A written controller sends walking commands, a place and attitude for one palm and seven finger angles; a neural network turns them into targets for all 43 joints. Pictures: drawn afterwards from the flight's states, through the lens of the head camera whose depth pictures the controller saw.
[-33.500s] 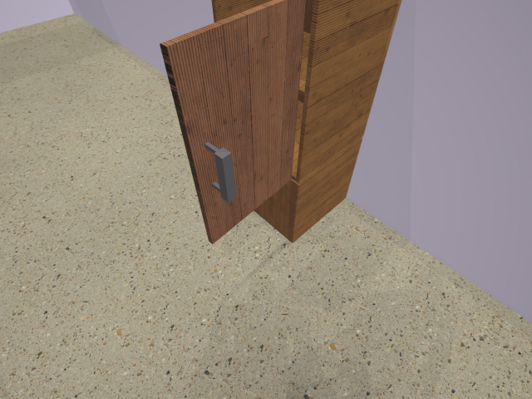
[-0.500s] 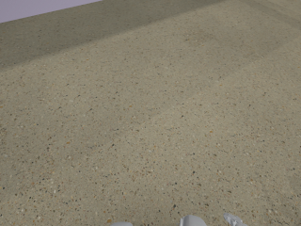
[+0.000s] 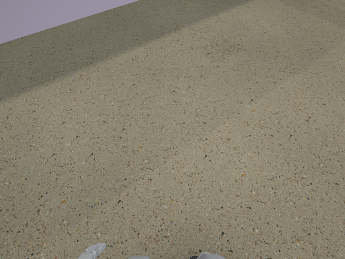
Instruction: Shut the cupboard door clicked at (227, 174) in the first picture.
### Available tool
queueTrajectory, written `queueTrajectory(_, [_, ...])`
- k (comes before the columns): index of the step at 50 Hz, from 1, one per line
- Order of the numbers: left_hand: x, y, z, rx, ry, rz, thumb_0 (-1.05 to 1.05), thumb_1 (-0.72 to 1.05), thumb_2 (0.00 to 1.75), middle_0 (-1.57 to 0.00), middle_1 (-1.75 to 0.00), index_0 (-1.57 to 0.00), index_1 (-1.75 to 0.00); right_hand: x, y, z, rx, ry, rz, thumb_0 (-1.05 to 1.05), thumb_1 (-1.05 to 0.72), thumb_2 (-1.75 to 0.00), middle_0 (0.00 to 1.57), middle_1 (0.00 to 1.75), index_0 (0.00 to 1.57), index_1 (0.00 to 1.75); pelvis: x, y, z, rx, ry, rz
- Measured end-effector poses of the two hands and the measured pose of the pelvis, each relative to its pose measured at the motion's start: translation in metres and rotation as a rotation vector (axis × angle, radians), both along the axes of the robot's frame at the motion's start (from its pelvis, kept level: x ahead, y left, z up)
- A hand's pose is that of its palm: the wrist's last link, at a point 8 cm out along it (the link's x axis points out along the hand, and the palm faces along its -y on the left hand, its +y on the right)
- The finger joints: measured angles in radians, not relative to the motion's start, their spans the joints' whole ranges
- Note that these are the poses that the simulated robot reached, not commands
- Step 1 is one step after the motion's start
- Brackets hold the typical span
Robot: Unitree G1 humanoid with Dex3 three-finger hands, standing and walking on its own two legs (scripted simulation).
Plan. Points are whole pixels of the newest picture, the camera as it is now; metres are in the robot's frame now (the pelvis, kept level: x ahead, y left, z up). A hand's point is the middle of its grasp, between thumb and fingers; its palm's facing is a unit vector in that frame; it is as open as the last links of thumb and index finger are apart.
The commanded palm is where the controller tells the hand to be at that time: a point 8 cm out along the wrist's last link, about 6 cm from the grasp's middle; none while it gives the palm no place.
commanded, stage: turn to face it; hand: left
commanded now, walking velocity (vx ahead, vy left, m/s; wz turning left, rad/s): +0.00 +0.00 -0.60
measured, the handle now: out of the picture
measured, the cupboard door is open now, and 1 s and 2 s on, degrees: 61 61 61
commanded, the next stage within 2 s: none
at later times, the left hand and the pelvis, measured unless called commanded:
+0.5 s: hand (85, 246) +0.17 +0.25 -0.17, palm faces -0.17 -0.97 -0.17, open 7.4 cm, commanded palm none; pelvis +0.06 +0.06 +0.01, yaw -16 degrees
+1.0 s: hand (133, 203) +0.28 +0.13 -0.15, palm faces -0.56 -0.79 -0.26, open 7.4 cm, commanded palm none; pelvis +0.08 +0.02 +0.00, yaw -34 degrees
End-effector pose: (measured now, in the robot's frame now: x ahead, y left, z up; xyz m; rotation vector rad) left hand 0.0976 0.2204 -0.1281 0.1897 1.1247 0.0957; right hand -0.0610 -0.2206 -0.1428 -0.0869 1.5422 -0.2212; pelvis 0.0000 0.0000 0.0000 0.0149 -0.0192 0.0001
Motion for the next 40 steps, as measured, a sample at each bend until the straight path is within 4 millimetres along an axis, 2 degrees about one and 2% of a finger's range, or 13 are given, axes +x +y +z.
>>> queueTrajectory(1, [-0.006,-0.001,0.0,-0.001,0.035,0.009,0.0,0.9,0.9,-0.2,-0.3,-0.2,-0.3,0.016,-0.003,0.002,-0.004,-0.027,0.005,0.01,-0.91,-0.9,0.2,0.3,0.2,0.3,0.004,-0.001,0.003,0.001,0.002,-0.006])
queueTrajectory(6, [-0.023,0.017,0.001,0.036,0.148,0.044,-0.01,0.94,0.9,-0.2,-0.3,-0.2,-0.3,0.094,-0.008,0.006,-0.023,-0.181,0.036,0.01,-0.91,-0.9,0.2,0.3,0.19,0.3,0.02,0.001,0.007,-0.008,0.026,-0.039])
queueTrajectory(10, [-0.027,0.031,-0.003,0.033,0.205,0.038,0.0,0.93,0.9,-0.2,-0.3,-0.2,-0.3,0.145,-0.003,0.012,-0.044,-0.292,0.045,0.0,-0.91,-0.9,0.2,0.3,0.19,0.3,0.03,0.012,0.006,-0.018,0.035,-0.081])
queueTrajectory(14, [-0.018,0.047,-0.013,0.01,0.219,0.028,0.0,0.92,0.9,-0.2,-0.3,-0.2,-0.3,0.18,0.009,0.021,-0.08,-0.384,0.043,0.0,-0.91,-0.9,0.2,0.3,0.19,0.3,0.042,0.029,0.002,-0.027,0.039,-0.127])
queueTrajectory(17, [0.0,0.06,-0.024,-0.01,0.214,0.011,0.0,0.91,0.9,-0.2,-0.3,-0.2,-0.3,0.191,0.018,0.027,-0.118,-0.431,0.035,0.0,-0.91,-0.9,0.2,0.3,0.2,0.3,0.05,0.043,-0.003,-0.031,0.036,-0.161])
queueTrajectory(23, [0.054,0.073,-0.014,-0.018,0.167,-0.092,0.01,0.91,0.9,-0.2,-0.3,-0.2,-0.3,0.175,0.028,0.044,-0.158,-0.407,-0.018,0.0,-0.9,-0.9,0.2,0.3,0.2,0.3,0.062,0.055,0.009,-0.053,0.031,-0.249])
queueTrajectory(29, [0.107,0.071,-0.003,0.012,0.125,-0.206,0.0,0.91,0.9,-0.19,-0.3,-0.2,-0.3,0.137,0.027,0.044,-0.175,-0.346,-0.138,0.0,-0.9,-0.9,0.2,0.3,0.2,0.3,0.07,0.058,0.013,-0.061,0.038,-0.336])
queueTrajectory(34, [0.151,0.044,0.002,0.039,0.091,-0.333,0.01,0.91,0.9,-0.19,-0.3,-0.19,-0.3,0.087,0.024,0.031,-0.17,-0.267,-0.27,0.0,-0.9,-0.9,0.2,0.3,0.2,0.3,0.073,0.051,0.009,-0.052,0.036,-0.414])
queueTrajectory(40, [0.197,-0.012,0.005,0.069,-0.016,-0.485,0.01,0.91,0.9,-0.19,-0.3,-0.2,-0.3,0.023,0.014,-0.001,-0.133,-0.165,-0.416,0.01,-0.9,-0.9,0.2,0.3,0.2,0.3,0.073,0.028,-0.01,-0.017,0.031,-0.497])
